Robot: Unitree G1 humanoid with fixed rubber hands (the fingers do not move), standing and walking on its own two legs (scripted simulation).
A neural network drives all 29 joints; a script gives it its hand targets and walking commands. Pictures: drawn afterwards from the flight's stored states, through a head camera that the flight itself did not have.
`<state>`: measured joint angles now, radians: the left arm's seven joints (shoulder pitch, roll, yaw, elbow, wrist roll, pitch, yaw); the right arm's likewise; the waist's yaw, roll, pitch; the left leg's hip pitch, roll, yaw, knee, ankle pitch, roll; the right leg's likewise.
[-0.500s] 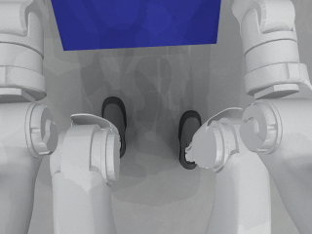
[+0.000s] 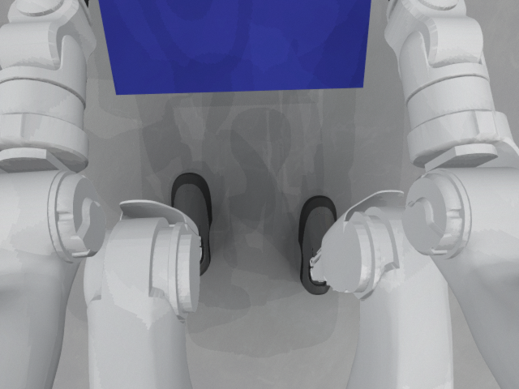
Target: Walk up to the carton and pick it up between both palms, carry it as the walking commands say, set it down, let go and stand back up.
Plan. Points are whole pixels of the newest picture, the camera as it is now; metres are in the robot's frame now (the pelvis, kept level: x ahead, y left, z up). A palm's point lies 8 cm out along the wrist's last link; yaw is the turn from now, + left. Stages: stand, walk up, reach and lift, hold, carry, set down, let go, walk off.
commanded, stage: set down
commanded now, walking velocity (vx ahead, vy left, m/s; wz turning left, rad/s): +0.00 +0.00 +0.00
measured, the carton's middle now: out of the picture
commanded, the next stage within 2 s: none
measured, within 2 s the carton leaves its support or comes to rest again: rests again in 0.22 s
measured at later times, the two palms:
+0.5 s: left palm out of the picture +0.55 +0.22 -0.20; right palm out of the picture +0.57 -0.13 -0.18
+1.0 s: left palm out of the picture +0.55 +0.22 -0.20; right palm out of the picture +0.57 -0.13 -0.19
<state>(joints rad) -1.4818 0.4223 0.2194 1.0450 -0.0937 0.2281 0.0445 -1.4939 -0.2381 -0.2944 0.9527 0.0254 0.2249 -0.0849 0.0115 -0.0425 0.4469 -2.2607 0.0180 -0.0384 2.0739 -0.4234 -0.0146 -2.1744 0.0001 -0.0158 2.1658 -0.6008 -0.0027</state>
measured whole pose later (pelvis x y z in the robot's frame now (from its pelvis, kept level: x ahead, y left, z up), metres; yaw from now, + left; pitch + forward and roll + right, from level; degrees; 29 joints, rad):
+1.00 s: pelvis +0.01 +0.00 -0.01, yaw -1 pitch +38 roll -1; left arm -1.48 0.43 0.29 1.10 -0.09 0.16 -0.01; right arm -1.49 -0.24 -0.29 0.97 0.03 0.18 -0.05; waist 0.02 -0.03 0.41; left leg -2.31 0.03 -0.04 2.12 -0.46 -0.02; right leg -2.23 0.02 -0.01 2.20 -0.63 0.00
